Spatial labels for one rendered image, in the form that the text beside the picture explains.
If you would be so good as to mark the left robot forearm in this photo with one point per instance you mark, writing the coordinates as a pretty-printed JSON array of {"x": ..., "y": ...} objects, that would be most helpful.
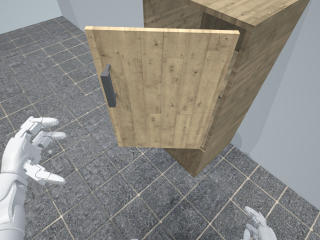
[{"x": 12, "y": 213}]

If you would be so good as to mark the handle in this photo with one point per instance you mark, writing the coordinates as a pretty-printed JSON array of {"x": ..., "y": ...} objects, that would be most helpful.
[{"x": 108, "y": 87}]

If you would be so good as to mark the robot left hand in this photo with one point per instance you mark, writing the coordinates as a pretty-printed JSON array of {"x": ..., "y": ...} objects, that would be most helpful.
[{"x": 16, "y": 155}]

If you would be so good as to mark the robot right hand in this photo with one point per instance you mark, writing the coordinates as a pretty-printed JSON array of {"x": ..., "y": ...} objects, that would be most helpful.
[{"x": 263, "y": 233}]

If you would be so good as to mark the cupboard door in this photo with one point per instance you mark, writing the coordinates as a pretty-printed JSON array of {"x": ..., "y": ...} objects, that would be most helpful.
[{"x": 167, "y": 81}]

